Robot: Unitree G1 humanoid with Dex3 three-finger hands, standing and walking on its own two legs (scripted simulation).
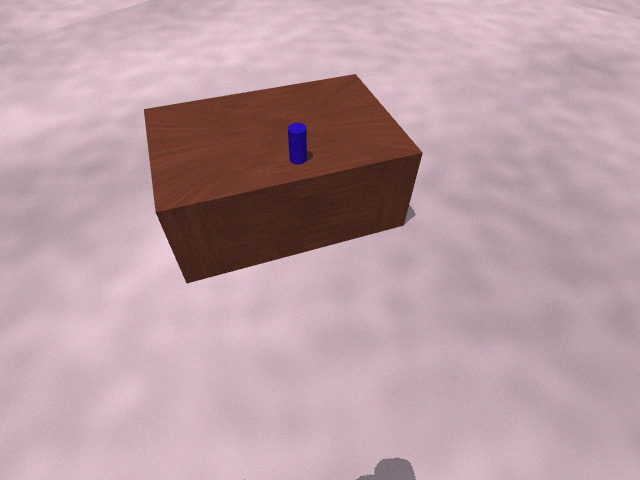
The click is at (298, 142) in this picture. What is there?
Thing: squat round
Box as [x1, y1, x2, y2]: [288, 123, 306, 164]
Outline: 292,123 288,126 289,158 291,162 298,164 304,162 306,159 305,126 301,123
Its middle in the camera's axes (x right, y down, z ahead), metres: -0.07 -0.33 +1.33
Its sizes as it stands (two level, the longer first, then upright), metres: 0.061 0.061 0.128
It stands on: a support 0.39 m high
